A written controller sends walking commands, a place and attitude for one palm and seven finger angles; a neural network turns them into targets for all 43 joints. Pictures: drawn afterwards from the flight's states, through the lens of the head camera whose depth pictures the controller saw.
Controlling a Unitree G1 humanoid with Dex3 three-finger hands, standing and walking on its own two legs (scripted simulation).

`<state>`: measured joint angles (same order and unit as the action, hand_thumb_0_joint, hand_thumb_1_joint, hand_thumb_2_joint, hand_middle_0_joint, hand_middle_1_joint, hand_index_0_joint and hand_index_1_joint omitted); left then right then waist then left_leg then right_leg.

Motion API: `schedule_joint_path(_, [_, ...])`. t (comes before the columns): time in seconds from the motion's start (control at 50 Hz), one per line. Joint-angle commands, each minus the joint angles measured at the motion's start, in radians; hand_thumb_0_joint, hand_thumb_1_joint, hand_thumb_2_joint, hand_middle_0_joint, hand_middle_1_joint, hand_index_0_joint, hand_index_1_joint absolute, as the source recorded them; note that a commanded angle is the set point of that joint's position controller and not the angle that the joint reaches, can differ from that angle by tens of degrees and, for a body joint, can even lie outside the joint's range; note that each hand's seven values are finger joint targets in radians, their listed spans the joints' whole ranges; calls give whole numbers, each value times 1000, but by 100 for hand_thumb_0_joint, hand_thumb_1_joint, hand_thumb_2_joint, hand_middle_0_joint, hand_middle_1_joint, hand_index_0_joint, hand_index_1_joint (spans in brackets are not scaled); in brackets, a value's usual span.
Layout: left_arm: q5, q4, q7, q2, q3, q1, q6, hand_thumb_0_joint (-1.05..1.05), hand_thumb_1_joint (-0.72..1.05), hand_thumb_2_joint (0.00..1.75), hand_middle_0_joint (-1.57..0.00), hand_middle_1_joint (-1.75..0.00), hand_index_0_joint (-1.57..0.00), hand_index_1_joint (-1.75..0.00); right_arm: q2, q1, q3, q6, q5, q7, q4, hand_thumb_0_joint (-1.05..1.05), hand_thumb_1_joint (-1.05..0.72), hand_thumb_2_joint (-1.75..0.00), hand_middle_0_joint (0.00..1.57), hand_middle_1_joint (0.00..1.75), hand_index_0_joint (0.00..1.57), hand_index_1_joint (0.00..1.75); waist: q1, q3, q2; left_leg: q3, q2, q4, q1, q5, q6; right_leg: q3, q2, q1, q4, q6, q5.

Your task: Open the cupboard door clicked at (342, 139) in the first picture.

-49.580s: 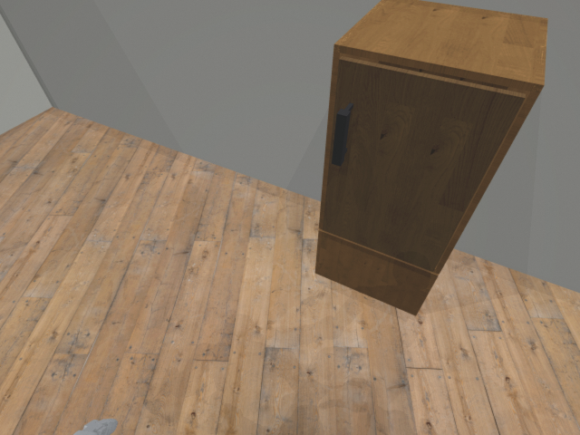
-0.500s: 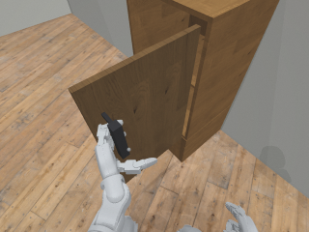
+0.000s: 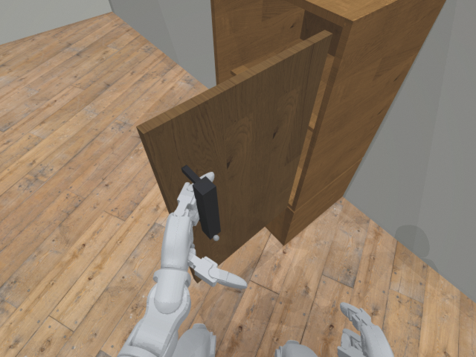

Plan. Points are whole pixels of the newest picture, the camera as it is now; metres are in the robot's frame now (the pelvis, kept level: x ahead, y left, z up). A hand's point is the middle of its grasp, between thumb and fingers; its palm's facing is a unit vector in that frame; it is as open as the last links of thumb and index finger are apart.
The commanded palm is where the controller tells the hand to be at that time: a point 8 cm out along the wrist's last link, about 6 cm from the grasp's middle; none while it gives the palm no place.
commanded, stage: slide the hand sideways off the handle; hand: left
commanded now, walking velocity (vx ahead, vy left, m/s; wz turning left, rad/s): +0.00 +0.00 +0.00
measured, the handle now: (200, 202) +0.36 +0.09 +0.05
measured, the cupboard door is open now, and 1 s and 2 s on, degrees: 92 93 93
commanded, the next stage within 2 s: draw the hand back to the body in 1.06 s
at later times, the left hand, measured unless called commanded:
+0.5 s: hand (196, 261) +0.26 +0.08 +0.05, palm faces -0.07 -1.00 +0.00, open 16.2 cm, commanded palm +0.24 +0.14 +0.05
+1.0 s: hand (158, 280) +0.23 +0.13 +0.04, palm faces +0.01 -1.00 -0.04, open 16.2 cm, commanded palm +0.20 +0.19 +0.05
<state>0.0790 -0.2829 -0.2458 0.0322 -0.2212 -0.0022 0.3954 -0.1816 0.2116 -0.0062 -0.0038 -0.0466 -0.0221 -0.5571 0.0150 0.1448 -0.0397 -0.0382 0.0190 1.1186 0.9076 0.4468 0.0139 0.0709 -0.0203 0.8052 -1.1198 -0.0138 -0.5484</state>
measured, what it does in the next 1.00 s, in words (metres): stands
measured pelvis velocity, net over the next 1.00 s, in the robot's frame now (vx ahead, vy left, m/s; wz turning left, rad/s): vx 0.02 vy -0.01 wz -0.01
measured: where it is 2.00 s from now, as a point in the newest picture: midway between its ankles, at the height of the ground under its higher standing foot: outside the picture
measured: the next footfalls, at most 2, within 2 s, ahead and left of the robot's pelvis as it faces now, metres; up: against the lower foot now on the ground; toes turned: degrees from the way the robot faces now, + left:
none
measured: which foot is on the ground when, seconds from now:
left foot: down 0.00-1.00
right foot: down 0.00-1.00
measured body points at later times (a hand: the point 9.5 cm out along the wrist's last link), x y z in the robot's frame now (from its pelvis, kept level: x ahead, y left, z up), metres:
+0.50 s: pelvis +0.00 +0.01 +0.00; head +0.06 +0.00 +0.44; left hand +0.26 +0.13 +0.05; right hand +0.18 -0.22 -0.09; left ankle +0.06 +0.13 -0.65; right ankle +0.00 -0.11 -0.65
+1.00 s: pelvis +0.02 -0.01 -0.01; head +0.08 -0.02 +0.43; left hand +0.23 +0.19 +0.05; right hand +0.19 -0.25 -0.10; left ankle +0.06 +0.13 -0.65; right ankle +0.00 -0.12 -0.65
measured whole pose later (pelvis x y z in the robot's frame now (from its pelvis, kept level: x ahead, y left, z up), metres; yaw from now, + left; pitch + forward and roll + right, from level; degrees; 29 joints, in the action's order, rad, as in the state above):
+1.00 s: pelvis +0.02 -0.01 -0.01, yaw -1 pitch +15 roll -1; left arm -0.17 0.10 0.10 0.16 0.02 0.46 0.39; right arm -0.22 0.25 0.00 -0.04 0.00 0.03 -0.45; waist 0.00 0.16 -0.04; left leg -0.05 0.04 1.19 0.95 0.51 0.03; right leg 0.07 0.00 0.84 -1.19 -0.03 -0.60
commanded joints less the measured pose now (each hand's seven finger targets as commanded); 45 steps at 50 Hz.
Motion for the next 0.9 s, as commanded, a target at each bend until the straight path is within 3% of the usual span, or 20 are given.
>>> schedule_joint_path(0.0, [-143,255,198,-116,-86,-274,64,0,-50,30,-15,-30,-15,-30,-127,-51,31,-56,44,26,181,0,-90,-90,20,30,20,30,55,209,52,-15,-18,-177,-295,-35,-31,-15,31,-16,222,-21,153])
schedule_joint_path(0.04, [-172,248,158,-85,-16,-255,41,0,-50,30,-15,-30,-15,-30,-136,-53,33,-58,43,28,181,0,-90,-90,20,30,20,30,39,209,81,-18,-19,-184,-274,-15,-28,-7,30,-19,215,-16,134])
schedule_joint_path(0.12, [-110,307,84,-34,27,-129,50,0,-50,30,-15,-30,-15,-30,-133,-48,39,-54,26,9,212,0,-90,-90,20,30,20,30,-8,278,70,-3,-21,-173,-276,-98,-25,-9,27,-59,179,-23,187])
schedule_joint_path(0.16, [-91,321,75,-32,26,-53,57,0,-50,30,-15,-30,-15,-30,-130,-45,39,-47,23,-1,224,0,-90,-90,20,30,20,30,-14,251,77,5,-20,-168,-255,-108,-25,-10,28,-64,176,-24,197])
schedule_joint_path(0.2, [-83,342,73,9,57,-11,62,0,-50,30,-15,-30,-15,-30,-135,-47,41,-39,23,-3,235,0,-90,-90,20,30,20,30,-20,246,99,5,-17,-164,-236,-105,-26,-15,31,-72,174,-25,193])
schedule_joint_path(0.22, [-81,366,79,-11,32,-12,63,0,-50,30,-15,-30,-15,-30,-129,-56,38,-37,22,-3,243,0,-90,-90,20,30,20,30,-14,236,76,13,-19,-161,-233,-95,-27,-19,29,-63,176,-23,188])
schedule_joint_path(0.28, [-82,383,92,30,68,32,64,0,-50,30,-15,-30,-15,-30,-131,-47,38,-30,24,2,247,0,-90,-90,20,30,20,30,-14,207,78,15,-20,-158,-215,-70,-27,-25,31,-58,182,-22,169])
schedule_joint_path(0.32, [-92,421,110,17,49,66,62,0,-50,30,-15,-30,-15,-30,-127,-51,37,-32,28,5,259,0,-90,-90,20,30,20,30,-11,212,52,19,-20,-154,-223,-78,-29,-27,32,-59,182,-21,180])
schedule_joint_path(0.42, [-129,504,148,31,62,141,63,0,-50,30,-15,-30,-15,-30,-130,-48,38,-44,33,17,266,0,-90,-90,20,30,20,30,-4,215,43,10,-19,-142,-232,-101,-28,-21,37,-55,170,-19,208])
schedule_joint_path(0.54, [-137,532,186,62,79,191,62,0,-50,30,-15,-30,-15,-30,-133,-36,37,-58,33,28,270,0,-90,-90,20,30,20,30,10,200,64,5,-22,-117,-201,-94,-31,-24,36,-37,159,-13,210])
schedule_joint_path(0.58, [-150,547,199,88,113,254,60,0,-50,30,-15,-30,-15,-30,-132,-31,38,-61,34,30,276,0,-90,-90,20,30,20,30,-7,213,49,10,-25,-115,-196,-108,-29,-27,36,-59,157,-16,227])
schedule_joint_path(0.7, [-193,563,247,141,197,346,44,0,-50,30,-15,-30,-15,-30,-134,-23,40,-64,39,44,281,0,-90,-90,20,30,20,30,-14,216,79,19,-30,-88,-159,-145,-31,-43,38,-100,158,-10,286])
schedule_joint_path(0.72, [-198,579,255,143,201,357,47,0,-50,30,-15,-30,-15,-30,-132,-29,41,-65,40,45,283,0,-90,-90,20,30,20,30,-17,211,55,23,-30,-84,-162,-150,-30,-46,36,-91,157,-8,296])
schedule_joint_path(0.74, [-204,576,263,140,196,357,46,0,-50,30,-15,-30,-15,-30,-133,-25,40,-67,40,47,282,0,-90,-90,20,30,20,30,-6,205,66,24,-30,-79,-156,-142,-31,-48,35,-87,160,-5,293])
schedule_joint_path(0.8, [-224,590,283,166,238,409,51,0,-50,30,-15,-30,-15,-30,-133,-25,45,-72,42,53,282,0,-90,-90,20,30,20,30,-17,211,48,25,-30,-69,-149,-158,-30,-55,37,-97,157,-6,309])
schedule_joint_path(0.82, [-231,597,292,165,239,407,53,0,-50,30,-15,-30,-15,-30,-132,-23,44,-74,42,53,279,0,-90,-90,20,30,20,30,-10,211,48,25,-30,-65,-145,-158,-30,-54,34,-95,155,-3,316])
schedule_joint_path(0.88, [-257,587,320,186,279,436,61,0,-50,30,-15,-30,-15,-30,-133,-20,49,-78,44,61,274,0,-90,-90,20,30,20,30,-10,204,87,25,-31,-49,-113,-146,-27,-76,28,-108,166,8,325])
